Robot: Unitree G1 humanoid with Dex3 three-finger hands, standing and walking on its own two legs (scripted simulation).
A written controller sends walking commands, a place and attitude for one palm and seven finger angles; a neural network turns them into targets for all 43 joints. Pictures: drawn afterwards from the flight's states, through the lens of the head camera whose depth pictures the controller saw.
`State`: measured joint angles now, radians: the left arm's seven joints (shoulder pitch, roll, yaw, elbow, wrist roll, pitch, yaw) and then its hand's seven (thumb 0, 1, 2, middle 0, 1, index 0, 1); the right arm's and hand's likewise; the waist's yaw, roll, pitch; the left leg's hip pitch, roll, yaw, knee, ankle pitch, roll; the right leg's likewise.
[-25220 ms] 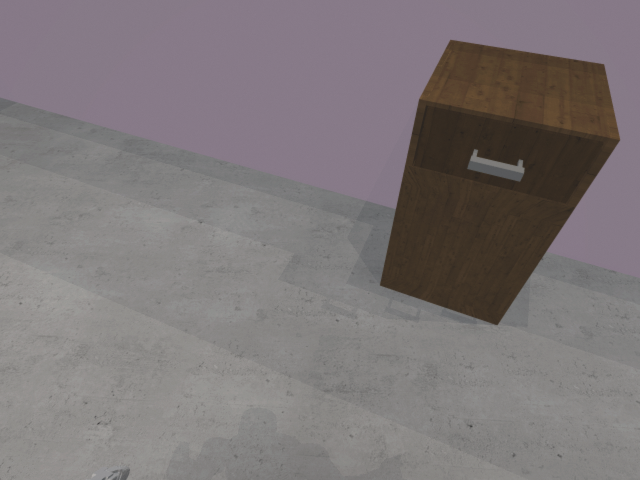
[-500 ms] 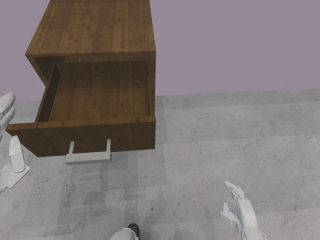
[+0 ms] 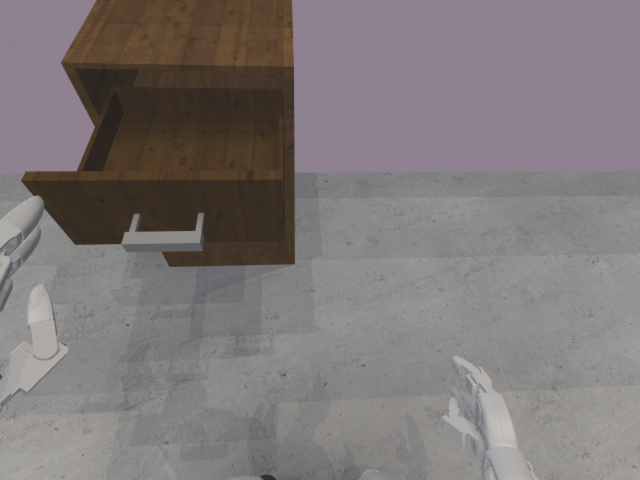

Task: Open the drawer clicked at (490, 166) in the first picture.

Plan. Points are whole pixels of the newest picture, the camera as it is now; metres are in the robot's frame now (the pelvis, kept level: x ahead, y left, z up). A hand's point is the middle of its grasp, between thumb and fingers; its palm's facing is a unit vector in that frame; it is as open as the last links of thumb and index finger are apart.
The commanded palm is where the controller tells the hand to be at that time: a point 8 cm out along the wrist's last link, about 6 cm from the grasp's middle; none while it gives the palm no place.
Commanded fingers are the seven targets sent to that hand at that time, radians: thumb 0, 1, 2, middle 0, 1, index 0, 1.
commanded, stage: stop stepping back and stand still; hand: left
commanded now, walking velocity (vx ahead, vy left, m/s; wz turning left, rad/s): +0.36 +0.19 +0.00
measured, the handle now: (166, 230) +0.49 +0.29 -0.09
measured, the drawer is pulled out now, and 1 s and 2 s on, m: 0.30 0.30 0.30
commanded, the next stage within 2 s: let the arm hang, fingers relaxed in 0.64 s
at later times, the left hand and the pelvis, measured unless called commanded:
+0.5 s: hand out of the picture +0.10 +0.20 +0.18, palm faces +0.37 -0.78 -0.51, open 7.4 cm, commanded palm +0.05 +0.25 +0.18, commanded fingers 0.00 0.90 0.90 -0.20 -0.30 -0.20 -0.30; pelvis -0.07 -0.03 +0.00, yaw +3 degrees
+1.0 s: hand out of the picture +0.02 +0.15 -0.16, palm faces +0.07 -0.98 -0.18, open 7.4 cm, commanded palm none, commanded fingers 0.00 0.90 0.90 -0.20 -0.30 -0.20 -0.30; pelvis -0.07 -0.03 -0.02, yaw +5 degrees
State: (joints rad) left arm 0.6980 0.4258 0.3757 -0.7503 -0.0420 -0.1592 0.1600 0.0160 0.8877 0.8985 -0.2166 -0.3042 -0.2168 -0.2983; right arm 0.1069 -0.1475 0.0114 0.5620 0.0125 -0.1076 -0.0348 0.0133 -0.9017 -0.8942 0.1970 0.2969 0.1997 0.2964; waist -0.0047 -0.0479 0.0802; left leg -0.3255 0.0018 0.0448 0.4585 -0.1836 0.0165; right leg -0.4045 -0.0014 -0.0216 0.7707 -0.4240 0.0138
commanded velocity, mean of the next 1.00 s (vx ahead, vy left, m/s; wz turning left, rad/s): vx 0.11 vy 0.07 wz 0.00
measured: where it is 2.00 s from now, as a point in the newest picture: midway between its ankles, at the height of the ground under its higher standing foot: outside the picture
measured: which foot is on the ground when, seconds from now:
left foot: down 0.00-0.08, up 0.10-0.40, down 0.42-1.00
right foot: up 0.00-0.04, down 0.06-1.00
